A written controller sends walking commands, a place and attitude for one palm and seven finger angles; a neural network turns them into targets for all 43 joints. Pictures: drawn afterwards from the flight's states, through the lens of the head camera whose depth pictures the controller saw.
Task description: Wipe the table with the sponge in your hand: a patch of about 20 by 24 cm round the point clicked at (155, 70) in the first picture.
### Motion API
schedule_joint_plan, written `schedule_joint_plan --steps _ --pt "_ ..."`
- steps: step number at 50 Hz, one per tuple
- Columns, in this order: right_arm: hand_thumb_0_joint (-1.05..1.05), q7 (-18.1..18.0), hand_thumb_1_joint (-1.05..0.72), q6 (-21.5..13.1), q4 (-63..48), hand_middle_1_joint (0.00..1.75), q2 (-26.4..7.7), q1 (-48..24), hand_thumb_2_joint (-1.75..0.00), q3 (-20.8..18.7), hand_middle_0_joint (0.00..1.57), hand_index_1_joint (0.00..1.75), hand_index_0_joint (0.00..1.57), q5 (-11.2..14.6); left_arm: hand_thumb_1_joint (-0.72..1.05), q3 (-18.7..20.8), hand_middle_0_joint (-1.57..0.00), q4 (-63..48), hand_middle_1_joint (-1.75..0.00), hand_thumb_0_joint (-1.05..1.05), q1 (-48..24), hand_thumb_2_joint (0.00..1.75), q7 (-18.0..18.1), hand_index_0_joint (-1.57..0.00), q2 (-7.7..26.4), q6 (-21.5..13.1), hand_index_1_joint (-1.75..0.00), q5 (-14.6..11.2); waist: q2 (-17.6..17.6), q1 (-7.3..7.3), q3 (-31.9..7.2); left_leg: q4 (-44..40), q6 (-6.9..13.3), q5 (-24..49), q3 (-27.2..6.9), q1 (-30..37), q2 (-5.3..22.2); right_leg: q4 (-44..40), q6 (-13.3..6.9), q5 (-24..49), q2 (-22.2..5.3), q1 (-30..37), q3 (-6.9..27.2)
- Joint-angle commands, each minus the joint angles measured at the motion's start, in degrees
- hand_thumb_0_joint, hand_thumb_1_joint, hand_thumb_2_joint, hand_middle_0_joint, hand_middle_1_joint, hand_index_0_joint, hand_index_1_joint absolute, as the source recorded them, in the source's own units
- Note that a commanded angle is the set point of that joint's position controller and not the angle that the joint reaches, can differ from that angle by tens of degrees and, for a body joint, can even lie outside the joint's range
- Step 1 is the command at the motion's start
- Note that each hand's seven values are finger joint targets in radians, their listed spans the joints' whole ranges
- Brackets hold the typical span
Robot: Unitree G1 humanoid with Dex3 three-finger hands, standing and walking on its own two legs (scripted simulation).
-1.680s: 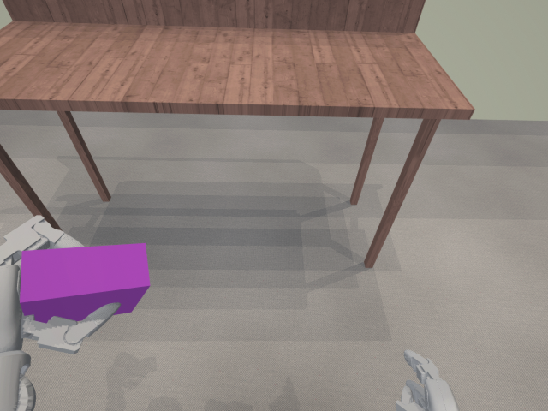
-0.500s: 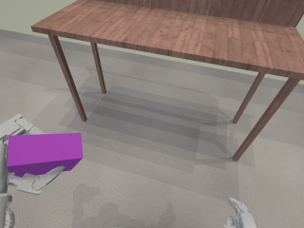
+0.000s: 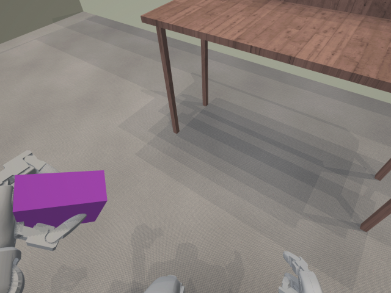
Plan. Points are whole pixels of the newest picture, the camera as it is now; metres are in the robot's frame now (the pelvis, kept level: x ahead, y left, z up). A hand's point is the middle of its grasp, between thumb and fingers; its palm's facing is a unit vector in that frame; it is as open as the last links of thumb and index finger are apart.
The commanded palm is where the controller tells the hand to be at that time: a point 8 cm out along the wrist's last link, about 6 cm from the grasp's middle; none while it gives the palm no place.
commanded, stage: walk around to get in front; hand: left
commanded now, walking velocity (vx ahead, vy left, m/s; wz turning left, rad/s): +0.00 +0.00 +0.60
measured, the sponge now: (74, 200) +0.22 +0.21 +0.15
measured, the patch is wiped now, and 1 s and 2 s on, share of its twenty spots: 0.00 0.00 0.00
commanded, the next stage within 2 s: none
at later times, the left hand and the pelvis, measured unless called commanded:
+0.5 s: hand out of the picture +0.05 +0.27 +0.18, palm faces +0.60 -0.68 -0.43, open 9.2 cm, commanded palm -0.01 +0.30 +0.18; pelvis -0.08 -0.02 +0.00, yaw +18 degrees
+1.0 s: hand out of the picture -0.10 +0.22 +0.18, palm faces +0.80 -0.43 -0.42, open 9.2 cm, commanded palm -0.17 +0.23 +0.18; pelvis -0.14 -0.10 +0.00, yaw +35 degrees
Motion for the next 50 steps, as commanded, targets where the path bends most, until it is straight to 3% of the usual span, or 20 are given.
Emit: schedule_joint_plan --steps 1,5,9,13,14,16,17,19,21,28,31,32,33,34,36,37,39,41,46,50 --pt "0.00 -2.09 -0.90 -2.56 -9.90 0.30 -4.59 -6.86 -0.90 -1.94 0.20 0.30 0.20 0.36 0.10 7.98 -1.20 -9.61 -1.60 0.00 -5.15 1.30 1.51 -1.20 11.56 -5.19 -1.60 0.30 -10.13 -1.57 -4.83 7.97 -1.16 -1.55 4.32 -1.12 2.71 -13.19 -1.84 28.36 -16.21 3.33 5.91" --pt "0.00 -3.28 -0.90 -2.29 -11.13 0.30 -5.28 -5.40 -0.90 -2.49 0.20 0.30 0.20 -0.80 0.10 9.63 -1.20 -8.93 -1.60 0.00 -2.36 1.30 2.52 -1.20 12.06 -5.95 -1.60 0.53 -10.74 -0.07 -7.79 -5.68 0.26 -2.51 9.25 3.09 2.30 -11.52 -2.42 34.66 -16.70 8.13 4.99" --pt "0.00 -2.82 -0.90 -2.13 -12.65 0.30 -5.54 -4.24 -0.90 -3.00 0.20 0.30 0.20 -0.89 0.10 9.42 -1.20 -13.18 -1.60 0.00 -0.81 1.30 3.33 -1.20 11.24 -6.11 -1.60 0.49 -12.65 0.92 -10.36 -15.80 1.43 -5.22 9.65 5.41 2.91 -9.20 -3.93 35.29 -19.51 11.60 6.43" --pt "0.00 -2.54 -0.90 -1.29 -12.67 0.30 -6.19 -1.71 -0.90 -3.64 0.20 0.30 0.20 -0.64 0.10 8.93 -1.20 -16.37 -1.60 0.00 -1.44 1.30 3.57 -1.20 10.97 -6.49 -1.60 -0.15 -8.33 -1.94 -13.20 -31.07 2.43 5.41 10.14 16.71 1.39 -0.46 0.52 29.39 -17.51 6.99 3.31" --pt "0.00 -2.58 -0.90 -1.38 -12.66 0.30 -7.10 -1.40 -0.90 -4.05 0.20 0.30 0.20 -0.43 0.10 8.30 -1.20 -18.33 -1.60 0.00 -2.62 1.30 3.51 -1.20 11.15 -6.85 -1.60 -0.53 -3.97 -3.00 -14.13 -34.37 3.78 12.19 7.23 21.66 3.97 7.29 2.71 26.23 -15.44 3.19 1.12" --pt "0.00 -1.64 -0.90 -3.14 -13.10 0.30 -9.48 -2.11 -0.90 -4.67 0.20 0.30 0.20 0.20 0.10 7.70 -1.20 -20.85 -1.60 0.00 -2.85 1.30 2.55 -1.20 11.86 -8.56 -1.60 -0.73 16.32 -1.49 -10.52 -35.59 14.03 50.52 -19.51 31.47 24.40 25.63 7.83 -15.70 -3.88 -20.59 -0.27" --pt "0.00 -1.20 -0.90 -3.47 -11.27 0.30 -7.84 -1.37 -0.90 -3.85 0.20 0.30 0.20 -0.30 0.10 8.53 -1.20 -18.46 -1.60 0.00 -1.31 1.30 1.78 -1.20 12.25 -8.46 -1.60 0.91 16.06 -1.83 -8.24 -35.48 16.26 50.70 -22.66 28.45 25.41 31.61 7.58 -17.02 -4.29 -23.86 4.11" --pt "0.00 0.08 -0.90 -4.31 -10.27 0.30 -8.79 -2.61 -0.90 -5.00 0.20 0.30 0.20 0.64 0.10 7.81 -1.20 -19.87 -1.60 0.00 -2.12 1.30 0.80 -1.20 11.64 -8.41 -1.60 1.68 10.44 -2.23 -6.80 -34.68 14.85 37.63 -15.34 23.57 20.49 32.96 7.73 -10.50 -4.34 -22.93 5.46" --pt "0.00 0.34 -0.90 -5.08 -10.51 0.30 -8.70 -2.83 -0.90 -4.94 0.20 0.30 0.20 1.13 0.10 8.35 -1.20 -21.87 -1.60 0.00 -1.70 1.30 0.89 -1.20 11.52 -8.09 -1.60 1.00 11.91 -1.75 -6.42 -36.25 11.61 26.85 -8.34 17.77 15.35 29.78 8.15 -5.56 -2.88 -17.29 3.09" --pt "0.00 -0.70 -0.90 -5.77 -9.55 0.30 -8.07 -3.29 -0.90 -3.48 0.20 0.30 0.20 0.90 0.10 7.26 -1.20 -13.52 -1.60 0.00 -2.49 1.30 0.61 -1.20 9.20 -6.21 -1.60 -0.93 12.94 -2.01 -4.93 -39.85 11.42 5.45 -12.63 9.65 14.02 12.30 8.67 -9.47 1.51 -4.52 1.46" --pt "0.00 -0.66 -0.90 -4.99 -10.00 0.30 -7.24 -4.45 -0.90 -3.08 0.20 0.30 0.20 0.82 0.10 7.41 -1.20 -12.04 -1.60 0.00 -4.03 1.30 0.34 -1.20 9.30 -5.36 -1.60 -0.68 10.03 -0.38 -5.55 -36.01 8.85 -0.19 -9.42 4.77 10.05 -5.41 7.46 -3.16 2.42 6.70 0.01" --pt "0.00 -0.46 -0.90 -4.50 -10.34 0.30 -6.00 -4.89 -0.90 -2.60 0.20 0.30 0.20 1.02 0.10 6.46 -1.20 -12.29 -1.60 0.00 -6.11 1.30 0.29 -1.20 9.20 -5.21 -1.60 -0.31 3.81 -0.40 -5.47 -27.94 6.37 -4.65 -6.90 1.64 6.68 -14.24 4.83 -1.59 -3.41 8.90 5.19" --pt "0.00 -0.40 -0.90 -3.85 -10.72 0.30 -4.39 -5.04 -0.90 -2.38 0.20 0.30 0.20 0.82 0.10 8.73 -1.20 -12.14 -1.60 0.00 -6.70 1.30 0.96 -1.20 13.55 -4.63 -1.60 0.58 -13.44 -0.57 -5.49 -10.88 2.25 -7.77 0.94 -5.30 0.26 -21.17 -0.99 -4.50 -18.14 9.58 22.77" --pt "0.00 -0.90 -0.90 -4.17 -10.68 0.30 -6.49 -5.23 -0.90 -3.40 0.20 0.30 0.20 0.52 0.10 9.42 -1.20 -12.33 -1.60 0.00 -9.45 1.30 1.68 -1.20 14.34 -4.19 -1.60 -0.53 -17.79 0.10 -5.43 5.21 0.78 -6.88 1.59 -4.43 -0.40 -22.55 -3.07 -4.30 -24.77 1.23 29.37" --pt "0.00 -0.80 -0.90 -3.37 -9.59 0.30 -6.48 -5.86 -0.90 -3.65 0.20 0.30 0.20 0.02 0.10 9.34 -1.20 -12.57 -1.60 0.00 -6.75 1.30 1.49 -1.20 13.45 -4.54 -1.60 -0.30 -11.84 -1.32 -5.47 15.48 -0.09 -2.35 0.48 -2.93 1.31 -19.10 -2.89 0.16 -21.39 -1.63 20.82" --pt "0.00 -1.24 -0.90 -2.84 -10.12 0.30 -5.09 -6.89 -0.90 -2.66 0.20 0.30 0.20 0.18 0.10 7.81 -1.20 -12.91 -1.60 0.00 -5.42 1.30 1.03 -1.20 11.48 -5.14 -1.60 -0.41 -9.43 -1.35 -4.12 16.11 -0.77 -0.60 2.11 -2.38 2.17 -17.79 -2.66 5.76 -18.95 -1.29 13.11" --pt "0.00 -2.44 -0.90 -2.64 -9.97 0.30 -5.33 -7.68 -0.90 -2.60 0.20 0.30 0.20 0.12 0.10 8.87 -1.20 -12.38 -1.60 0.00 -6.20 1.30 1.24 -1.20 12.52 -6.08 -1.60 0.10 -9.05 -1.21 -3.38 9.27 -1.07 -0.62 4.42 0.52 3.29 -16.84 -2.06 12.28 -17.06 -0.85 5.70" --pt "0.00 -3.38 -0.90 -2.69 -10.10 0.30 -5.40 -7.37 -0.90 -2.85 0.20 0.30 0.20 -0.08 0.10 9.52 -1.20 -9.53 -1.60 0.00 -4.59 1.30 1.74 -1.20 12.28 -6.23 -1.60 -0.05 -10.60 -1.02 -4.11 0.69 -0.51 -0.76 6.64 3.63 3.53 -16.28 -1.76 14.15 -16.88 1.12 3.50" --pt "0.00 -3.13 -0.90 -2.84 -11.57 0.30 -5.87 -4.88 -0.90 -3.66 0.20 0.30 0.20 -0.60 0.10 9.59 -1.20 -12.13 -1.60 0.00 -0.47 1.30 3.02 -1.20 10.81 -6.73 -1.60 -0.04 -11.80 0.76 -8.88 -15.77 1.37 -5.60 8.65 6.69 3.87 -11.97 -3.99 20.67 -20.23 8.63 5.84" --pt "0.00 -2.75 -0.90 -2.20 -12.16 0.30 -6.63 -1.64 -0.90 -4.17 0.20 0.30 0.20 -0.71 0.10 9.07 -1.20 -16.83 -1.60 0.00 -1.73 1.30 3.31 -1.20 10.68 -7.30 -1.60 -0.52 -6.93 -2.33 -12.44 -32.75 2.75 6.73 9.89 18.32 1.91 1.09 1.49 21.37 -17.23 4.75 2.14"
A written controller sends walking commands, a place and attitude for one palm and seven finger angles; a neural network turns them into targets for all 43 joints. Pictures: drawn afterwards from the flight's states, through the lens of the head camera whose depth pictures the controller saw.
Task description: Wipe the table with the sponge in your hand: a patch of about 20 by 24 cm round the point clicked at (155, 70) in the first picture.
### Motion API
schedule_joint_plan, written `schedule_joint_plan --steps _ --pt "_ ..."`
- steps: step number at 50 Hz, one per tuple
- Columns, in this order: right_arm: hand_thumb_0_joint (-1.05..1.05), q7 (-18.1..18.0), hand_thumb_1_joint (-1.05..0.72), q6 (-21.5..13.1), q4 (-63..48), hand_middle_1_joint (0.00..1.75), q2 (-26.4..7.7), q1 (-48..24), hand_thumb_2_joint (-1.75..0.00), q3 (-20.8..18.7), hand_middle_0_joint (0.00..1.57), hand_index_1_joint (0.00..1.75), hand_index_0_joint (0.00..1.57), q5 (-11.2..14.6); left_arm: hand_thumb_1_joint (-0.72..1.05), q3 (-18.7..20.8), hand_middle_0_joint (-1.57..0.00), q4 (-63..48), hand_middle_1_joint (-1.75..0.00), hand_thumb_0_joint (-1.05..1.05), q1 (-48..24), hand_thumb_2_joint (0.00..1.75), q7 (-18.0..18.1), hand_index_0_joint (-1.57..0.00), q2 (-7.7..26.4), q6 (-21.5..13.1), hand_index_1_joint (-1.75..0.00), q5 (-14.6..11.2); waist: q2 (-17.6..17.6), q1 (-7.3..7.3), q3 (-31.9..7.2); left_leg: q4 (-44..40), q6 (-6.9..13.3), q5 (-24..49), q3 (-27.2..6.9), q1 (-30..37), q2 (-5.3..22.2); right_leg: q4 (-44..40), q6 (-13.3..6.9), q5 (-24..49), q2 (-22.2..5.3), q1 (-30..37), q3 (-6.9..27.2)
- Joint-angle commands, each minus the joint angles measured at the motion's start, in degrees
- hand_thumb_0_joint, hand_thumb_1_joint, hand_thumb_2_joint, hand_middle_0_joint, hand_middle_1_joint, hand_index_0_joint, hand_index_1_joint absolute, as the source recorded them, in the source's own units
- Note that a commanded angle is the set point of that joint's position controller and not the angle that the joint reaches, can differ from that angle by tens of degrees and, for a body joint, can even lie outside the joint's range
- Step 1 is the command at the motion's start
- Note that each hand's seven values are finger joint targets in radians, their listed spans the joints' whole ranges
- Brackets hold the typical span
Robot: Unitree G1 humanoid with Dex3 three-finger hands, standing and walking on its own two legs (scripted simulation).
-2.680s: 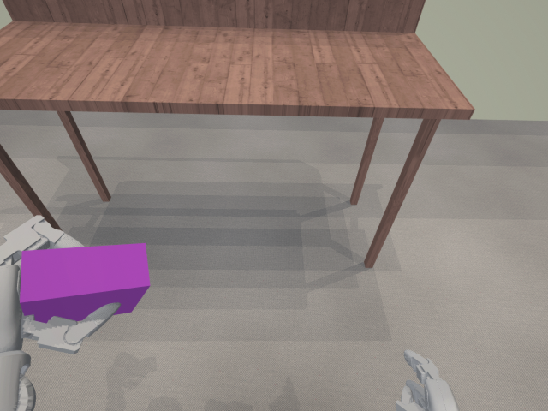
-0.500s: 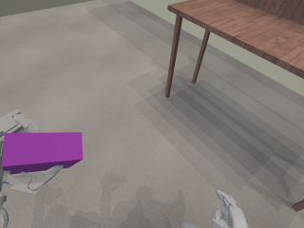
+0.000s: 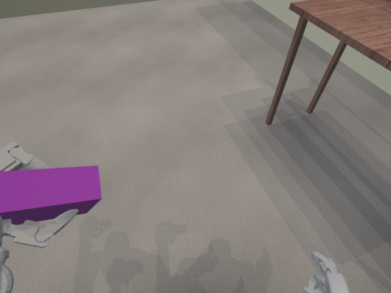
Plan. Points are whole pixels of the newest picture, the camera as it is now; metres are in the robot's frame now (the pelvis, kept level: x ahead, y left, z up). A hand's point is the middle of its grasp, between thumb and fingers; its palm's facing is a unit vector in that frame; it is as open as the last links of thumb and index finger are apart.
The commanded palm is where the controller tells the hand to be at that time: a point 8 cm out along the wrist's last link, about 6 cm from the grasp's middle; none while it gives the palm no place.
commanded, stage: walk around to get in front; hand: left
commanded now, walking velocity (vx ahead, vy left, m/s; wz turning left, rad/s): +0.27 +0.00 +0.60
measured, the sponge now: (64, 195) +0.23 +0.21 +0.16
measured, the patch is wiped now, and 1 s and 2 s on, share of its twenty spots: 0.00 0.00 0.00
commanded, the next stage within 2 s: none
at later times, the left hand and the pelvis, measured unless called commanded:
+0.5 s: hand (7, 283) +0.11 +0.23 +0.17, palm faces +0.62 -0.64 -0.46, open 9.2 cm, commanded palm +0.05 +0.26 +0.18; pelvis -0.02 -0.06 +0.00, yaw +18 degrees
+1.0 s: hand out of the picture +0.15 +0.29 +0.18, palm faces +0.74 -0.52 -0.42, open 9.2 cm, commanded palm +0.06 +0.29 +0.18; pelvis +0.06 -0.03 -0.02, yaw +29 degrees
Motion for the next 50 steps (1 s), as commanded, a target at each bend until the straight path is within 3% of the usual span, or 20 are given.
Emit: schedule_joint_plan --steps 1,2,3,5,8,16,17,18,19,20,21,24,27,38,41,42,44,45,47,50 --pt "0.00 0.46 -0.90 -3.17 -9.82 0.30 -3.33 -3.23 -0.90 -0.80 0.20 0.30 0.20 0.28 0.10 5.90 -1.20 -16.91 -1.60 0.00 -3.31 1.30 1.66 -1.20 8.89 -4.28 -1.60 -1.36 5.51 -0.90 -11.89 -17.03 4.42 16.99 -6.43 7.91 4.16 12.37 2.78 11.91 -7.00 3.24 7.38" --pt "0.00 1.02 -0.90 -4.27 -10.28 0.30 -4.56 -4.36 -0.90 -0.95 0.20 0.30 0.20 0.40 0.10 6.21 -1.20 -19.08 -1.60 0.00 -3.75 1.30 1.38 -1.20 9.59 -5.27 -1.60 -1.62 19.89 -0.30 -10.22 -17.92 10.76 38.25 -22.37 15.04 15.74 24.65 6.51 -9.50 1.20 -12.14 5.30" --pt "0.00 1.66 -0.90 -5.12 -8.21 0.30 -3.27 -2.72 -0.90 -0.55 0.20 0.30 0.20 0.35 0.10 6.93 -1.20 -15.50 -1.60 0.00 -1.36 1.30 0.54 -1.20 9.94 -5.87 -1.60 -0.57 21.43 0.24 -8.62 -17.60 16.15 42.30 -33.07 16.20 21.96 31.63 6.31 -21.95 2.68 -20.95 9.14" --pt "0.00 2.79 -0.90 -5.66 -6.89 0.30 -3.84 -4.56 -0.90 -1.35 0.20 0.30 0.20 1.32 0.10 6.40 -1.20 -17.38 -1.60 0.00 -4.20 1.30 -0.68 -1.20 10.00 -5.89 -1.60 1.13 16.85 -0.62 -5.02 -17.80 16.66 27.58 -29.94 11.77 18.79 34.90 6.03 -15.09 1.15 -23.94 13.69" --pt "0.00 3.03 -0.90 -6.39 -5.90 0.30 -3.70 -4.91 -0.90 -1.08 0.20 0.30 0.20 1.69 0.10 5.24 -1.20 -16.31 -1.60 0.00 -2.98 1.30 -0.63 -1.20 8.08 -5.27 -1.60 0.64 18.10 -0.12 -3.42 -20.58 12.56 12.11 -19.97 2.82 11.94 30.71 6.63 -8.52 3.16 -15.91 9.99" --pt "0.00 1.58 -0.90 -5.94 -5.31 0.30 -2.49 -7.13 -0.90 1.13 0.20 0.30 0.20 0.95 0.10 3.97 -1.20 -6.40 -1.60 0.00 -7.57 1.30 -1.41 -1.20 6.48 -3.17 -1.60 -0.17 15.43 1.48 -1.82 -18.49 10.62 -10.86 -19.32 -9.82 8.27 1.91 6.21 -11.16 8.89 6.72 4.34" --pt "0.00 1.68 -0.90 -5.59 -5.55 0.30 -1.71 -7.92 -0.90 1.49 0.20 0.30 0.20 0.93 0.10 2.88 -1.20 -6.55 -1.60 0.00 -8.46 1.30 -1.70 -1.20 5.57 -2.83 -1.60 0.01 12.32 2.13 -2.38 -11.60 8.91 -10.52 -17.83 -15.64 6.13 -5.31 5.15 -11.08 7.20 13.86 6.54" --pt "0.00 1.86 -0.90 -5.36 -5.25 0.30 -0.23 -7.25 -0.90 1.73 0.20 0.30 0.20 1.06 0.10 3.98 -1.20 -6.09 -1.60 0.00 -8.69 1.30 -1.70 -1.20 7.55 -2.33 -1.60 0.62 0.64 2.48 -3.79 2.88 6.26 -9.84 -11.94 -22.34 1.95 -14.10 1.62 -14.65 -1.97 18.93 16.60" --pt "0.00 1.71 -0.90 -4.97 -5.87 0.30 0.18 -8.07 -0.90 1.06 0.20 0.30 0.20 1.09 0.10 6.32 -1.20 -5.83 -1.60 0.00 -9.32 1.30 -1.44 -1.20 11.84 -1.72 -1.60 0.41 -17.79 2.85 -3.02 25.07 2.31 -11.24 -5.05 -31.07 -3.67 -20.83 -5.06 -21.34 -18.06 18.58 40.31" --pt "0.00 1.72 -0.90 -5.65 -6.57 0.30 -2.75 -9.53 -0.90 0.20 0.20 0.30 0.20 0.18 0.10 7.05 -1.20 -9.12 -1.60 0.00 -12.26 1.30 -0.66 -1.20 13.16 -2.32 -1.60 -0.27 -15.25 2.15 -2.78 36.33 1.27 -5.98 -9.02 -30.82 -1.80 -23.43 -6.53 -21.90 -22.72 11.90 46.54" --pt "0.00 2.22 -0.90 -5.50 -5.70 0.30 -2.78 -9.82 -0.90 -0.18 0.20 0.30 0.20 0.01 0.10 7.74 -1.20 -9.76 -1.60 0.00 -11.71 1.30 -0.70 -1.20 13.40 -2.82 -1.60 -0.13 -9.69 1.33 -2.40 40.64 0.90 -2.35 -9.92 -30.11 -0.57 -22.54 -6.22 -21.46 -21.55 9.97 45.27" --pt "0.00 1.86 -0.90 -3.24 -5.02 0.30 -1.22 -9.69 -0.90 1.02 0.20 0.30 0.20 0.23 0.10 6.40 -1.20 -9.08 -1.60 0.00 -5.93 1.30 -1.14 -1.20 10.62 -4.16 -1.60 0.10 -3.30 0.68 -1.37 40.54 -1.15 5.80 -5.75 -26.75 1.70 -17.74 -2.68 -0.90 -13.07 8.99 18.24" --pt "0.00 1.09 -0.90 -3.10 -5.74 0.30 -2.00 -9.52 -0.90 0.11 0.20 0.30 0.20 0.23 0.10 7.35 -1.20 -6.38 -1.60 0.00 -5.40 1.30 -0.47 -1.20 11.03 -4.23 -1.60 -0.03 -5.05 0.86 -1.69 32.19 -0.87 8.39 -2.88 -24.80 2.29 -17.03 -2.42 6.16 -11.91 11.12 12.30" --pt "0.00 1.95 -0.90 -2.83 -10.17 0.30 -1.97 -6.00 -0.90 -0.78 0.20 0.30 0.20 0.74 0.10 6.28 -1.20 -13.50 -1.60 0.00 -4.45 1.30 2.45 -1.20 8.86 -3.72 -1.60 -0.47 -8.68 3.42 -4.84 1.94 2.00 4.02 5.93 -15.66 1.29 -12.44 -6.02 14.80 -14.73 18.66 9.94" --pt "0.00 1.37 -0.90 -2.57 -9.50 0.30 -2.09 -3.89 -0.90 -0.85 0.20 0.30 0.20 0.58 0.10 5.50 -1.20 -14.45 -1.60 0.00 -6.99 1.30 3.23 -1.20 8.87 -3.53 -1.60 -0.47 -3.49 0.63 -9.12 -7.89 2.75 7.61 9.46 -0.86 -2.92 1.91 -3.67 21.70 -12.20 14.51 5.03" --pt "0.00 1.05 -0.90 -2.64 -9.81 0.30 -2.27 -2.97 -0.90 -1.01 0.20 0.30 0.20 0.76 0.10 5.09 -1.20 -16.59 -1.60 0.00 -8.80 1.30 3.27 -1.20 8.87 -4.25 -1.60 -0.37 1.31 -1.21 -12.26 -11.06 4.41 11.00 6.92 11.17 -2.20 15.08 -0.96 23.43 -9.49 7.21 2.40" --pt "0.00 2.02 -0.90 -3.41 -10.13 0.30 -3.35 -4.18 -0.90 -0.57 0.20 0.30 0.20 0.79 0.10 5.77 -1.20 -18.88 -1.60 0.00 -9.67 1.30 3.36 -1.20 9.67 -6.66 -1.60 -0.03 23.32 -0.71 -13.14 -17.18 17.59 35.31 -34.02 27.54 21.92 42.33 3.79 -20.90 4.40 -20.44 5.39" --pt "0.00 3.19 -0.90 -3.74 -9.36 0.30 -3.85 -4.89 -0.90 -0.49 0.20 0.30 0.20 1.41 0.10 5.72 -1.20 -13.50 -1.60 0.00 -10.90 1.30 1.94 -1.20 11.47 -6.99 -1.60 1.05 15.31 -0.76 -9.30 -18.83 18.99 29.92 -36.12 20.66 23.15 46.45 2.61 -20.33 2.76 -23.96 12.08" --pt "0.00 2.84 -0.90 -3.74 -7.80 0.30 -2.63 -7.03 -0.90 -0.94 0.20 0.30 0.20 1.67 0.10 9.91 -1.20 -16.71 -1.60 0.00 -7.60 1.30 0.91 -1.20 14.37 -6.95 -1.60 0.91 15.75 0.14 -8.00 -18.76 20.28 20.87 -32.28 15.53 22.15 47.63 4.30 -16.01 -0.55 -27.83 14.65" --pt "0.00 3.28 -0.90 -4.89 -6.62 0.30 -1.37 -6.26 -0.90 -0.52 0.20 0.30 0.20 2.02 0.10 8.79 -1.20 -19.68 -1.60 0.00 -0.82 1.30 -0.04 -1.20 10.18 -7.56 -1.60 -0.01 14.98 1.29 -6.11 -20.48 15.02 13.90 -16.18 4.23 14.79 35.92 5.01 -8.09 -1.03 -20.12 10.79"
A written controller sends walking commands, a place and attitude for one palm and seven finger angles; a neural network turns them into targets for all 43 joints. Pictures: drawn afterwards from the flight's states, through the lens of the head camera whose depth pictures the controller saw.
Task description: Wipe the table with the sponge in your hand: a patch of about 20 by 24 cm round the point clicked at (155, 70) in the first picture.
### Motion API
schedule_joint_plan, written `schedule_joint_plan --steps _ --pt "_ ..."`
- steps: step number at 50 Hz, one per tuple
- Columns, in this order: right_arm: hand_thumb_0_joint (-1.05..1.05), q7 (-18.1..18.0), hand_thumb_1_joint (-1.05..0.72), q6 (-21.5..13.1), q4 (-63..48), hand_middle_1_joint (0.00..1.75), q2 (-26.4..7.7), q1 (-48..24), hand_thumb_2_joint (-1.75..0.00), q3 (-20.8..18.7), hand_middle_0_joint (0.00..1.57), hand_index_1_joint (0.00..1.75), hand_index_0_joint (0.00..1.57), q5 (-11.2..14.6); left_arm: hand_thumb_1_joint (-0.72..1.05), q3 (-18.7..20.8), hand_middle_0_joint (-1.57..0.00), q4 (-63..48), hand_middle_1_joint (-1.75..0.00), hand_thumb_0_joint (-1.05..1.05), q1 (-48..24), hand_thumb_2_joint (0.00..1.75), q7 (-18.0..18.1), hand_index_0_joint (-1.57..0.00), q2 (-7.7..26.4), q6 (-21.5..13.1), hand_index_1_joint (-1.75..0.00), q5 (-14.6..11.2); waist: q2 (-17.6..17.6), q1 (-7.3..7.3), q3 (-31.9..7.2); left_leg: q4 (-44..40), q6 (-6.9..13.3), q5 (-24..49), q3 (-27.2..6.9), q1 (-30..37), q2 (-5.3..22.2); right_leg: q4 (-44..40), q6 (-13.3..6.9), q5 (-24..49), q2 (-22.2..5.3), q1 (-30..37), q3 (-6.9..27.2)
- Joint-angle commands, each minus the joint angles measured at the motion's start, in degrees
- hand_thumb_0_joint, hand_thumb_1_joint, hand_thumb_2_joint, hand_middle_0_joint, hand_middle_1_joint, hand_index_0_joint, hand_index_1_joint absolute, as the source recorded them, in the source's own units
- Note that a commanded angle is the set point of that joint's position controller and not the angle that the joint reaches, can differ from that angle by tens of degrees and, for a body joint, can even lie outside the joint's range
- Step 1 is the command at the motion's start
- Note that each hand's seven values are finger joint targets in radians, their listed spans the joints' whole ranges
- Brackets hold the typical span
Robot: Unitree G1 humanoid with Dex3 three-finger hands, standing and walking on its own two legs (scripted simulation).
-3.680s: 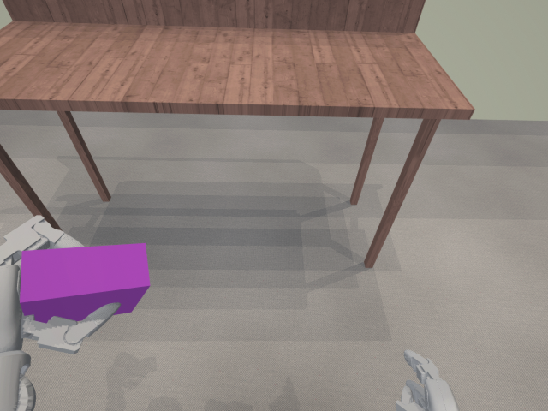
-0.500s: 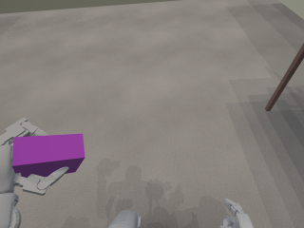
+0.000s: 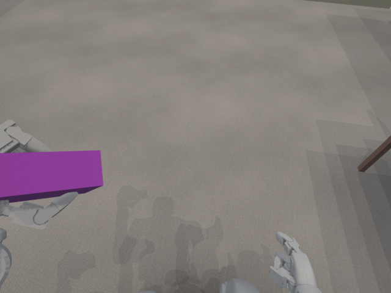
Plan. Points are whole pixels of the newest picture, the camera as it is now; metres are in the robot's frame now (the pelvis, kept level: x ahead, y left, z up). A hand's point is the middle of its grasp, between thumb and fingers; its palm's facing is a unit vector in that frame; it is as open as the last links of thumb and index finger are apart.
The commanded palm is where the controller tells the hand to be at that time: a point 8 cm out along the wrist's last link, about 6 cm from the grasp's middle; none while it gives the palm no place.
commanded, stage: walk around to get in front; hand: left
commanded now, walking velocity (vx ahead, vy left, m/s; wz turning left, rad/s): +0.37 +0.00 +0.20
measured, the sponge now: (64, 176) +0.25 +0.21 +0.17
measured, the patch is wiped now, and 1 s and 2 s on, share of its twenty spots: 0.00 0.00 0.00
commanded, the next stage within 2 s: none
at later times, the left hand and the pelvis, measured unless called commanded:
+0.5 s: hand (87, 129) +0.31 +0.19 +0.20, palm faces +0.49 -0.73 -0.47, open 9.2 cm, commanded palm +0.25 +0.23 +0.19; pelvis +0.14 -0.07 +0.02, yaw +9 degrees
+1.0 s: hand (119, 88) +0.43 +0.17 +0.19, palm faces +0.61 -0.63 -0.47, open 9.2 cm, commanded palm +0.37 +0.20 +0.19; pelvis +0.28 -0.11 +0.00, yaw +15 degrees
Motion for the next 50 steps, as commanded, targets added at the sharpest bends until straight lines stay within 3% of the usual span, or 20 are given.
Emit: schedule_joint_plan --steps 1,9,10,11,12,15,19,23,27,28,29,30,31,36,44,45,46,47,48,50 --pt "0.00 0.06 -0.90 -4.80 -6.66 0.30 -9.30 -1.22 -0.90 -3.20 0.20 0.30 0.20 0.32 0.10 8.15 -1.20 -19.25 -1.60 0.00 6.06 1.30 0.26 -1.20 7.39 -6.43 -1.60 -1.21 17.50 1.86 -9.40 -19.68 10.67 5.91 -14.60 4.24 13.43 -10.73 1.40 7.76 -2.18 -4.42 -0.62" --pt "0.00 -2.19 -0.90 -5.11 -4.22 0.30 -9.26 -0.13 -0.90 -2.77 0.20 0.30 0.20 -0.07 0.10 3.59 -1.20 -4.89 -1.60 0.00 -2.14 1.30 -0.37 -1.20 3.82 -4.66 -1.60 -0.42 9.17 1.90 -8.96 -2.24 4.84 -6.23 -5.33 -4.50 7.92 -43.35 1.28 8.82 3.51 22.40 -6.85" --pt "0.00 -2.11 -0.90 -4.61 -4.28 0.30 -7.97 0.18 -0.90 -2.45 0.20 0.30 0.20 0.25 0.10 4.14 -1.20 -5.26 -1.60 0.00 -4.47 1.30 -0.12 -1.20 5.53 -4.19 -1.60 0.12 -2.03 1.87 -10.45 13.42 2.93 -8.89 -2.17 -11.91 4.03 -50.15 -2.61 3.68 -5.41 28.08 5.66" --pt "0.00 -2.01 -0.90 -4.36 -5.36 0.30 -7.37 -1.82 -0.90 -2.05 0.20 0.30 0.20 0.13 0.10 6.08 -1.20 -4.27 -1.60 0.00 -4.03 1.30 0.18 -1.20 9.09 -3.18 -1.60 0.28 -17.50 3.22 -9.74 31.64 0.70 -17.39 -2.00 -24.70 -2.44 -56.74 -9.66 6.37 -18.99 32.58 30.48" --pt "0.00 -1.87 -0.90 -5.19 -5.66 0.30 -9.92 -4.03 -0.90 -3.01 0.20 0.30 0.20 -0.18 0.10 5.98 -1.20 -7.57 -1.60 0.00 -8.04 1.30 0.24 -1.20 9.27 -3.61 -1.60 -1.00 -15.40 2.96 -8.89 38.10 -0.14 -14.15 -8.74 -24.87 -0.24 -60.25 -10.79 1.77 -22.16 28.24 35.02" --pt "0.00 -1.30 -0.90 -3.55 -3.97 0.30 -9.53 -4.21 -0.90 -2.15 0.20 0.30 0.20 -0.27 0.10 7.03 -1.20 -11.49 -1.60 0.00 -4.41 1.30 -0.19 -1.20 9.25 -5.27 -1.60 -0.59 -3.75 2.01 -5.16 40.21 -2.01 -6.76 -8.29 -23.06 3.85 -57.29 -10.99 11.30 -18.40 22.10 17.78" --pt "0.00 -1.15 -0.90 -2.08 -5.60 0.30 -9.22 -3.15 -0.90 -2.68 0.20 0.30 0.20 -0.45 0.10 8.15 -1.20 -12.50 -1.60 0.00 1.68 1.30 0.91 -1.20 8.15 -5.30 -1.60 -0.95 -3.52 1.50 -7.79 19.13 -1.99 -3.14 -1.70 -14.44 3.89 -55.04 -9.51 23.60 -14.50 22.11 2.98" --pt "0.00 -1.06 -0.90 -1.95 -8.59 0.30 -8.69 -2.39 -0.90 -3.35 0.20 0.30 0.20 -0.50 0.10 8.30 -1.20 -13.83 -1.60 0.00 5.93 1.30 2.47 -1.20 6.80 -5.05 -1.60 -1.57 -5.23 3.31 -9.12 3.66 -1.40 -2.33 3.96 -10.30 1.62 -52.37 -9.85 30.27 -13.94 26.71 2.49" --pt "0.00 -1.95 -0.90 -1.58 -8.55 0.30 -9.28 0.98 -0.90 -4.02 0.20 0.30 0.20 -0.42 0.10 6.46 -1.20 -12.45 -1.60 0.00 3.26 1.30 3.30 -1.20 5.73 -4.78 -1.60 -1.40 -2.02 0.70 -12.44 -8.64 -0.71 5.57 7.28 4.90 -1.57 -39.50 -6.24 31.92 -9.72 23.38 -2.82" --pt "0.00 -2.30 -0.90 -1.59 -8.77 0.30 -10.27 1.50 -0.90 -4.61 0.20 0.30 0.20 -0.24 0.10 5.72 -1.20 -13.53 -1.60 0.00 0.92 1.30 3.17 -1.20 5.88 -5.32 -1.60 -1.20 3.17 -0.52 -13.52 -9.97 1.15 7.33 3.43 13.73 0.50 -29.96 -4.21 31.76 -8.22 16.86 -4.20" --pt "0.00 -2.27 -0.90 -1.74 -9.04 0.30 -11.56 1.08 -0.90 -4.85 0.20 0.30 0.20 -0.19 0.10 6.07 -1.20 -14.46 -1.60 0.00 -0.12 1.30 3.29 -1.20 5.94 -5.89 -1.60 -1.05 15.44 -0.70 -15.68 -13.07 6.50 13.10 -13.04 21.28 10.65 -16.53 -1.11 18.96 -2.32 7.12 -6.83" --pt "0.00 -1.55 -0.90 -2.06 -9.14 0.30 -11.31 0.84 -0.90 -4.43 0.20 0.30 0.20 -0.03 0.10 5.84 -1.20 -13.62 -1.60 0.00 -1.43 1.30 3.10 -1.20 6.25 -6.46 -1.60 -1.16 22.05 -0.24 -14.43 -15.69 13.89 26.16 -32.99 26.61 21.85 -4.89 -0.33 -6.20 3.32 -6.08 -2.97" --pt "0.00 -1.35 -0.90 -2.49 -8.48 0.30 -11.33 -0.46 -0.90 -3.80 0.20 0.30 0.20 -0.38 0.10 6.35 -1.20 -9.42 -1.60 0.00 -0.55 1.30 1.85 -1.20 9.12 -6.02 -1.60 -0.95 19.70 -0.09 -12.47 -17.07 16.11 20.75 -38.08 23.00 24.88 1.25 -0.68 -6.40 1.49 -10.38 3.10" --pt "0.00 -0.51 -0.90 -4.29 -6.83 0.30 -10.02 -1.47 -0.90 -3.98 0.20 0.30 0.20 0.37 0.10 6.96 -1.20 -21.43 -1.60 0.00 2.54 1.30 0.77 -1.20 7.56 -6.38 -1.60 -0.95 17.86 1.55 -9.99 -18.77 10.88 7.27 -15.26 9.60 16.39 -7.51 0.77 5.36 -2.63 -7.97 1.06" --pt "0.00 -2.05 -0.90 -4.86 -4.75 0.30 -9.50 -0.54 -0.90 -3.32 0.20 0.30 0.20 -0.08 0.10 5.02 -1.20 -6.18 -1.60 0.00 1.09 1.30 0.16 -1.20 3.69 -4.83 -1.60 -1.05 11.81 1.72 -9.03 -8.55 4.75 -9.29 -3.91 -2.30 10.85 -40.22 1.89 11.13 3.40 18.98 -9.08" --pt "0.00 -2.24 -0.90 -4.41 -4.49 0.30 -8.69 -0.28 -0.90 -2.98 0.20 0.30 0.20 0.05 0.10 4.94 -1.20 -5.52 -1.60 0.00 -0.93 1.30 0.24 -1.20 4.59 -4.18 -1.60 -0.67 4.70 1.77 -9.54 2.71 3.29 -10.91 -2.01 -5.73 7.83 -45.53 0.30 8.34 0.59 23.01 -4.11" --pt "0.00 -2.12 -0.90 -3.67 -4.77 0.30 -6.88 0.22 -0.90 -2.61 0.20 0.30 0.20 0.15 0.10 5.38 -1.20 -4.52 -1.60 0.00 -1.58 1.30 0.40 -1.20 6.73 -3.28 -1.60 0.10 -12.63 2.05 -10.71 22.15 1.02 -13.82 1.81 -16.70 1.54 -53.21 -5.40 3.41 -11.81 29.06 15.95" --pt "0.00 -1.98 -0.90 -4.33 -6.45 0.30 -8.38 -4.15 -0.90 -2.40 0.20 0.30 0.20 -0.17 0.10 7.84 -1.20 -6.00 -1.60 0.00 -3.92 1.30 0.79 -1.20 9.85 -2.91 -1.60 -0.72 -19.29 3.55 -9.65 35.61 -0.30 -17.54 -3.90 -26.46 -0.90 -58.57 -10.86 6.18 -21.83 30.68 33.05" --pt "0.00 -1.61 -0.90 -4.75 -5.28 0.30 -9.62 -3.88 -0.90 -3.05 0.20 0.30 0.20 -0.23 0.10 7.51 -1.20 -7.88 -1.60 0.00 -6.52 1.30 0.47 -1.20 10.03 -3.69 -1.60 -1.21 -14.37 2.38 -8.07 40.88 -0.96 -12.45 -8.84 -25.52 1.66 -60.41 -11.41 2.71 -22.62 26.78 33.77" --pt "0.00 -1.26 -0.90 -3.51 -3.99 0.30 -9.23 -4.05 -0.90 -2.32 0.20 0.30 0.20 -0.18 0.10 7.42 -1.20 -9.61 -1.60 0.00 -3.31 1.30 -0.13 -1.20 8.97 -4.81 -1.60 -1.16 -6.06 1.93 -5.86 43.15 -2.28 -6.81 -8.39 -25.79 3.93 -57.47 -10.87 12.10 -19.64 25.15 19.98"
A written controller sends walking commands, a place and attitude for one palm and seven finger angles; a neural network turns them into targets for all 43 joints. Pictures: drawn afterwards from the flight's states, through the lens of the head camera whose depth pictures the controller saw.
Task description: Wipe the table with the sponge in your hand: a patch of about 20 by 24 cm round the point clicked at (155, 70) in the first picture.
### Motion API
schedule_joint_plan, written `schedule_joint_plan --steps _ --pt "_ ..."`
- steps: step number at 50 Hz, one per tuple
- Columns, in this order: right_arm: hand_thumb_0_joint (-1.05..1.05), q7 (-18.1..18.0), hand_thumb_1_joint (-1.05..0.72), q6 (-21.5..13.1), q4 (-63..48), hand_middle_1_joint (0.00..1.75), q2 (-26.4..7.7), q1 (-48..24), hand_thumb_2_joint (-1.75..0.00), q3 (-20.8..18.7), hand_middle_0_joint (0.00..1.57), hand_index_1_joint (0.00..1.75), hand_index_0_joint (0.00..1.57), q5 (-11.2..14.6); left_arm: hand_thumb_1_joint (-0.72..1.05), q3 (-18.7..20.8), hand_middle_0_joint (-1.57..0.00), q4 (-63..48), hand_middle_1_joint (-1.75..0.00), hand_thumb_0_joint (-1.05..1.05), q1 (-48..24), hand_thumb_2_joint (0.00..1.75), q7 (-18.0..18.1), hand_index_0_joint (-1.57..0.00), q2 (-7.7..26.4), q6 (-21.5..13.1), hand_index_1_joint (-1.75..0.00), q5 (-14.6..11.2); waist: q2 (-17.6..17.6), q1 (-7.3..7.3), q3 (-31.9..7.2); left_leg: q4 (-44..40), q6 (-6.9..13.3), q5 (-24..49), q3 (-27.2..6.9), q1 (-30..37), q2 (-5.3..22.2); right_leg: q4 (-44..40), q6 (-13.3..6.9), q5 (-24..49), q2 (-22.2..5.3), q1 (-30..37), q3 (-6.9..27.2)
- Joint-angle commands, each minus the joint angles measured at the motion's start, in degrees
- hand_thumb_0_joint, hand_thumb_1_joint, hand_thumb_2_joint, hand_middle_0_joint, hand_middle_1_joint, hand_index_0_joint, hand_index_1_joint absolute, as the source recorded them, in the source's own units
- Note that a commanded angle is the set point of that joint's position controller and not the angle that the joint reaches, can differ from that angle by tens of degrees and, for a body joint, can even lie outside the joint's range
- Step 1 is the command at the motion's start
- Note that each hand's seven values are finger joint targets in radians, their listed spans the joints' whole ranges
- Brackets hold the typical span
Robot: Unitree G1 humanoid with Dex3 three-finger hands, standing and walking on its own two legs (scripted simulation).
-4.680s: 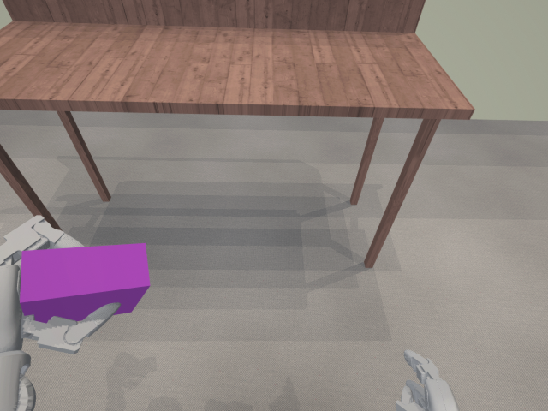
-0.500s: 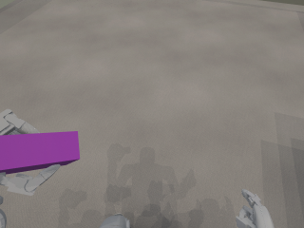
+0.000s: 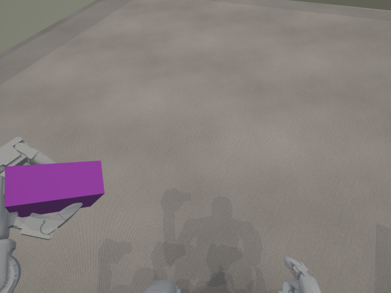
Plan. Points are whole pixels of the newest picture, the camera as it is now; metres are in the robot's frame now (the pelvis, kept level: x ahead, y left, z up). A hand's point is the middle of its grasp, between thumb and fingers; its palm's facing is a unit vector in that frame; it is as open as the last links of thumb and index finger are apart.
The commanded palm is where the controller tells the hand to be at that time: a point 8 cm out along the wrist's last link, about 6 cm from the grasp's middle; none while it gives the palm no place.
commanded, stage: walk around to get in front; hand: left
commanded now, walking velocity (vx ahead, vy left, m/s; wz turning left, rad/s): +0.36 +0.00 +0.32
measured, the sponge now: (69, 189) +0.23 +0.21 +0.17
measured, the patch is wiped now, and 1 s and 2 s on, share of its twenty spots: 0.00 0.00 0.00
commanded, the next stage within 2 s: turn to face it in 1.58 s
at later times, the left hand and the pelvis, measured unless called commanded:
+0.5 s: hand (71, 130) +0.32 +0.24 +0.20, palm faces +0.49 -0.76 -0.43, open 9.2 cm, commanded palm +0.25 +0.28 +0.20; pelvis +0.13 -0.02 +0.01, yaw +7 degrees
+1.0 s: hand (76, 110) +0.37 +0.25 +0.20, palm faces +0.65 -0.63 -0.42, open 9.2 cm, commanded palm +0.31 +0.28 +0.20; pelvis +0.25 -0.04 +0.00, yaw +19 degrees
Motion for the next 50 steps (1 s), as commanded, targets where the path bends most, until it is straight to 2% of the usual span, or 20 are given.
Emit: schedule_joint_plan --steps 1,5,10,13,14,15,16,17,23,29,30,31,32,33,38,45,47,48,49,50 --pt "0.00 -0.22 -0.90 -2.26 -9.83 0.30 -6.36 -7.57 -0.90 -2.56 0.20 0.30 0.20 0.34 0.10 8.85 -1.20 -14.40 -1.60 0.00 -4.41 1.30 1.31 -1.20 13.07 -4.19 -1.60 -0.86 -11.92 -1.35 -7.12 13.69 -1.04 3.66 -1.78 -17.97 1.21 -23.96 -6.91 7.06 -17.26 17.09 21.13" --pt "0.00 0.03 -0.90 -1.20 -11.71 0.30 -6.86 -6.17 -0.90 -3.43 0.20 0.30 0.20 -0.08 0.10 9.46 -1.20 -16.02 -1.60 0.00 1.57 1.30 2.36 -1.20 12.15 -4.60 -1.60 -0.88 -10.82 -1.59 -7.89 -5.08 -0.89 7.49 3.69 -11.43 1.48 -22.12 -6.02 20.45 -14.58 16.67 8.86" --pt "0.00 0.03 -0.90 -1.12 -15.22 0.30 -6.11 -4.48 -0.90 -4.15 0.20 0.30 0.20 -0.25 0.10 10.35 -1.20 -18.57 -1.60 0.00 5.61 1.30 4.16 -1.20 11.41 -4.14 -1.60 -1.33 -12.60 0.28 -9.51 -23.70 0.07 8.42 10.60 -4.03 -1.50 -18.59 -6.09 26.02 -13.90 19.65 6.61" --pt "0.00 -0.76 -0.90 -0.86 -15.06 0.30 -6.71 -1.92 -0.90 -4.90 0.20 0.30 0.20 -0.23 0.10 9.13 -1.20 -18.35 -1.60 0.00 2.76 1.30 4.71 -1.20 11.13 -3.95 -1.60 -1.27 -9.85 -2.33 -12.91 -33.44 0.56 15.46 13.95 10.18 -5.14 -6.11 -2.89 27.80 -10.91 15.64 1.91" --pt "0.00 -1.15 -0.90 -0.98 -15.15 0.30 -7.51 -0.96 -0.90 -5.44 0.20 0.30 0.20 -0.04 0.10 8.24 -1.20 -19.88 -1.60 0.00 0.25 1.30 4.67 -1.20 10.89 -4.53 -1.60 -1.11 -4.90 -3.81 -15.17 -35.82 2.12 17.34 10.90 19.19 -3.86 4.53 -0.78 26.96 -9.39 10.74 -0.04" --pt "0.00 -1.17 -0.90 -1.12 -15.54 0.30 -8.56 -1.46 -0.90 -5.69 0.20 0.30 0.20 -0.08 0.10 8.98 -1.20 -20.38 -1.60 0.00 -0.39 1.30 4.81 -1.20 11.47 -5.45 -1.60 -0.86 7.48 -3.98 -17.14 -37.86 7.29 22.26 -4.23 27.87 5.13 18.03 2.14 12.13 -3.81 -0.07 -1.33" --pt "0.00 -0.50 -0.90 -1.77 -15.49 0.30 -9.04 -1.98 -0.90 -5.38 0.20 0.30 0.20 0.08 0.10 7.26 -1.20 -19.63 -1.60 0.00 -1.19 1.30 4.44 -1.20 10.54 -5.87 -1.60 -1.25 16.16 -3.45 -15.34 -40.73 14.92 38.25 -28.09 32.40 18.43 30.25 3.38 -16.37 3.13 -13.75 3.08" --pt "0.00 0.17 -0.90 -2.00 -14.50 0.30 -9.06 -2.40 -0.90 -4.87 0.20 0.30 0.20 0.32 0.10 7.72 -1.20 -13.04 -1.60 0.00 -0.46 1.30 3.32 -1.20 12.08 -5.34 -1.60 -0.24 10.35 -3.60 -12.68 -42.84 17.28 31.31 -31.68 27.63 20.99 35.12 2.58 -16.80 1.30 -18.48 9.79" --pt "0.00 0.47 -0.90 -4.04 -12.85 0.30 -7.20 -4.23 -0.90 -4.36 0.20 0.30 0.20 0.47 0.10 8.86 -1.20 -23.59 -1.60 0.00 3.89 1.30 1.72 -1.20 10.89 -6.04 -1.60 -1.22 11.68 -1.45 -10.12 -45.90 11.84 11.72 -9.11 8.01 11.06 18.47 4.24 -3.91 -1.57 -8.36 6.60" --pt "0.00 -0.94 -0.90 -4.18 -11.20 0.30 -7.06 -3.39 -0.90 -3.67 0.20 0.30 0.20 0.28 0.10 7.04 -1.20 -11.49 -1.60 0.00 1.15 1.30 1.44 -1.20 8.18 -4.01 -1.60 -1.06 4.51 -1.36 -9.31 -36.18 6.85 -3.72 -2.70 0.60 7.13 -7.76 5.43 -1.00 3.74 11.60 -0.51" --pt "0.00 -1.11 -0.90 -3.67 -11.02 0.30 -6.33 -3.03 -0.90 -3.47 0.20 0.30 0.20 0.46 0.10 6.53 -1.20 -10.21 -1.60 0.00 -1.17 1.30 1.47 -1.20 8.53 -3.37 -1.60 -0.69 -1.98 -1.46 -9.07 -26.04 4.99 -6.40 -0.27 -2.80 3.92 -13.51 3.90 -5.25 0.91 14.32 4.42" --pt "0.00 -1.06 -0.90 -3.07 -11.57 0.30 -4.74 -2.76 -0.90 -3.05 0.20 0.30 0.20 0.48 0.10 6.94 -1.20 -9.59 -1.60 0.00 -2.61 1.30 1.68 -1.20 10.48 -2.49 -1.60 0.07 -17.94 -1.11 -8.95 -7.99 2.22 -7.95 5.14 -12.70 -2.44 -22.65 -1.41 -13.80 -11.33 18.38 23.26" --pt "0.00 -1.06 -0.90 -3.80 -12.92 0.30 -5.99 -7.26 -0.90 -2.83 0.20 0.30 0.20 0.13 0.10 8.62 -1.20 -10.07 -1.60 0.00 -4.95 1.30 2.07 -1.20 13.69 -1.68 -1.60 -0.79 -26.57 0.59 -6.64 6.84 0.81 -8.02 1.21 -21.56 -4.17 -28.56 -7.37 -10.33 -22.24 19.07 40.68" --pt "0.00 -0.87 -0.90 -4.30 -11.71 0.30 -7.17 -6.76 -0.90 -3.19 0.20 0.30 0.20 -0.32 0.10 8.63 -1.20 -10.12 -1.60 0.00 -7.12 1.30 1.98 -1.20 13.75 -2.13 -1.60 -1.04 -22.11 -0.82 -5.24 12.74 0.15 -2.31 -3.19 -21.62 -1.62 -29.27 -8.33 -8.90 -22.65 16.95 40.98" --pt "0.00 -0.57 -0.90 -2.02 -10.64 0.30 -6.99 -7.46 -0.90 -2.60 0.20 0.30 0.20 -0.27 0.10 6.38 -1.20 -13.29 -1.60 0.00 -4.05 1.30 1.41 -1.20 10.98 -3.46 -1.60 -0.49 -12.22 -1.49 -4.75 4.46 -1.30 5.56 1.30 -14.35 0.85 -23.73 -4.66 13.84 -15.72 14.53 11.27" --pt "0.00 -0.04 -0.90 -1.54 -15.76 0.30 -5.98 -4.62 -0.90 -4.13 0.20 0.30 0.20 -0.39 0.10 9.88 -1.20 -20.41 -1.60 0.00 3.03 1.30 4.07 -1.20 11.83 -3.06 -1.60 -1.18 -13.91 0.55 -8.95 -23.91 -0.12 6.16 11.03 -2.72 -1.96 -17.55 -5.20 24.20 -15.32 18.60 4.76" --pt "0.00 -0.30 -0.90 -1.24 -15.87 0.30 -6.44 -2.30 -0.90 -4.76 0.20 0.30 0.20 -0.22 0.10 8.45 -1.20 -21.93 -1.60 0.00 1.12 1.30 4.44 -1.20 11.03 -2.84 -1.60 -1.40 -10.58 -2.31 -12.67 -31.50 0.06 11.81 12.94 8.69 -5.08 -6.42 -2.76 23.75 -13.39 15.28 0.68" --pt "0.00 -0.85 -0.90 -1.37 -15.90 0.30 -7.35 -1.35 -0.90 -5.41 0.20 0.30 0.20 -0.05 0.10 8.44 -1.20 -22.83 -1.60 0.00 -0.25 1.30 4.54 -1.20 11.19 -3.47 -1.60 -1.31 -3.52 -3.80 -15.10 -34.61 1.37 14.04 11.39 18.53 -4.77 5.82 -0.47 23.63 -10.69 9.43 -1.53" --pt "0.00 -0.80 -0.90 -1.45 -16.21 0.30 -8.62 -1.62 -0.90 -5.89 0.20 0.30 0.20 0.13 0.10 8.47 -1.20 -23.94 -1.60 0.00 -0.52 1.30 4.57 -1.20 10.96 -4.57 -1.60 -1.07 11.17 -4.37 -16.80 -37.90 6.28 18.49 -4.36 28.12 4.10 21.67 2.67 5.24 -4.61 -2.64 -2.27" --pt "0.00 -0.14 -0.90 -2.09 -16.42 0.30 -9.34 -2.51 -0.90 -5.57 0.20 0.30 0.20 0.16 0.10 8.37 -1.20 -24.26 -1.60 0.00 -1.12 1.30 4.62 -1.20 11.22 -5.54 -1.60 -1.07 21.74 -3.50 -16.18 -41.58 14.63 38.32 -29.25 32.45 18.66 34.76 4.27 -19.35 2.96 -15.77 2.60"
